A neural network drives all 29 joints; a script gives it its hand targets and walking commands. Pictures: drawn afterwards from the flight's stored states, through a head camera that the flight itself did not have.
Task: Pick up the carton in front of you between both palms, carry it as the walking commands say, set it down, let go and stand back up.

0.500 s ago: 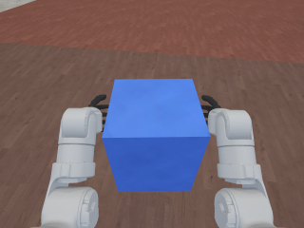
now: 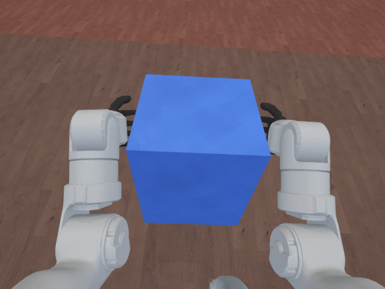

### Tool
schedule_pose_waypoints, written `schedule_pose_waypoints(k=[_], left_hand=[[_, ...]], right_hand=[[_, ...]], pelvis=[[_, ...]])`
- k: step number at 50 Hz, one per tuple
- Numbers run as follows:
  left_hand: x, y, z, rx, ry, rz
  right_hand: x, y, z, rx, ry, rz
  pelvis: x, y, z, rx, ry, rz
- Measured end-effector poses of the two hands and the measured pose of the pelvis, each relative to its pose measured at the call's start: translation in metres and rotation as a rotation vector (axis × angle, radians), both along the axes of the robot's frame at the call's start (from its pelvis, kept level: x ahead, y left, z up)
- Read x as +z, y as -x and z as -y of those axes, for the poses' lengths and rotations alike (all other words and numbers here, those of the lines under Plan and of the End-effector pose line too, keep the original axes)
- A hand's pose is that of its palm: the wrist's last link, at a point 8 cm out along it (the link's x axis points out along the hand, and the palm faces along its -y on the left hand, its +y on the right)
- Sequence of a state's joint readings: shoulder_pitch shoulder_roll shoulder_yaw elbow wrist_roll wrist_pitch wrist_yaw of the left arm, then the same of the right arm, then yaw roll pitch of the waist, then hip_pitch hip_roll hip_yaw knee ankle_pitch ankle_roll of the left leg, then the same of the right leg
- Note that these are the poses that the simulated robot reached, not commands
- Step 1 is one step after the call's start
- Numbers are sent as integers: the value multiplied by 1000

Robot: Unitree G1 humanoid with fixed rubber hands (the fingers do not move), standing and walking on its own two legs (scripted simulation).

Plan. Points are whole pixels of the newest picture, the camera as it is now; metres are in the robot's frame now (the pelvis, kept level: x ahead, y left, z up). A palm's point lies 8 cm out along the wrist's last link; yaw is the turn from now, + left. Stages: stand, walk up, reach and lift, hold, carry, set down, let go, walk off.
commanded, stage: carry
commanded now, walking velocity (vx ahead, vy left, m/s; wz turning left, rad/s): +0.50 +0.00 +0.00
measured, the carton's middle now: (194, 154) +0.38 -0.02 +0.08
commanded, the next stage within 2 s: none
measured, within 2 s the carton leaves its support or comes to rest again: neither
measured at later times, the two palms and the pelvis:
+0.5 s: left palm (112, 36) +0.69 +0.17 +0.19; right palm (224, 28) +0.73 -0.13 +0.20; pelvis +0.32 -0.03 +0.04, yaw +2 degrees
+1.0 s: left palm out of the picture +1.03 +0.15 +0.24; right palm out of the picture +1.02 -0.15 +0.24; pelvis +0.64 +0.01 +0.06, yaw +0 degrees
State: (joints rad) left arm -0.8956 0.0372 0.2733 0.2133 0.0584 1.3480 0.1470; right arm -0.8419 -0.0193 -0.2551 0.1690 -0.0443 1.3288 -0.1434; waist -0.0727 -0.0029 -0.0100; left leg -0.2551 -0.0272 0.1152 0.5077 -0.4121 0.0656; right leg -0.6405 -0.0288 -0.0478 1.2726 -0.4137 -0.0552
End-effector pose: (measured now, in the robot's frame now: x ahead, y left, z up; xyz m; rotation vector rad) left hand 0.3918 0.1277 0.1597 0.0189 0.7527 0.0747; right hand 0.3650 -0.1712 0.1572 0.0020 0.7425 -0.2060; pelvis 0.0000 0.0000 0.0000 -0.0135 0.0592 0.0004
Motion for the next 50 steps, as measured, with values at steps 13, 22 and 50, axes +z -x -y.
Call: schedule_pose_waypoints(k=[13,22,50], left_hand=[[2,-166,-11,122,-16,55],[17,-250,-41,227,2,54],[77,-642,-21,42,31,97]], right_hand=[[4,-208,-10,93,-49,55],[25,-325,-43,171,-70,52],[82,-653,-20,2,-14,100]], pelvis=[[-2,-177,27,34,23,5],[32,-277,36,44,-23,-11],[63,-638,-14,8,2,-32]])
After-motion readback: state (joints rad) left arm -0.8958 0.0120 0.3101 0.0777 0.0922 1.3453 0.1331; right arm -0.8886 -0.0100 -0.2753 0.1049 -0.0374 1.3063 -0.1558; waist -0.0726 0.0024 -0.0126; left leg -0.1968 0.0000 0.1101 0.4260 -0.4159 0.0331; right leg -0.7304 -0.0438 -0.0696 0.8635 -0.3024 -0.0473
